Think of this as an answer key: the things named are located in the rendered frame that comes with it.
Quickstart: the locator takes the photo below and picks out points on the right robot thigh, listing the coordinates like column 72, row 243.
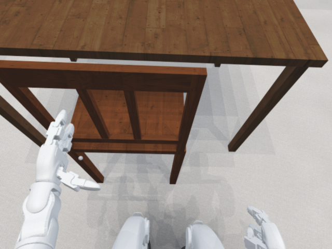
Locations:
column 201, row 236

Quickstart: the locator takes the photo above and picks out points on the left robot forearm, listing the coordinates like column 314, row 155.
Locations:
column 40, row 211

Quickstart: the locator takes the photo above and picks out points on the table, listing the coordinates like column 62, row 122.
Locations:
column 246, row 32

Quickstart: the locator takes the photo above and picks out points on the left robot thigh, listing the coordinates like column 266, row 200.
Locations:
column 134, row 234

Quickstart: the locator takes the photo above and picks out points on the robot left hand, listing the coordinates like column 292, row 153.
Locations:
column 53, row 153

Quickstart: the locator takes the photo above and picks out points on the robot right hand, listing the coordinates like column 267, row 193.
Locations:
column 268, row 237

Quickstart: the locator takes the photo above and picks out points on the robot thigh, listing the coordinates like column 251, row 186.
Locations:
column 201, row 236
column 134, row 234

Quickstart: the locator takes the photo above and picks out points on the chair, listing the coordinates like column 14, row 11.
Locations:
column 133, row 109

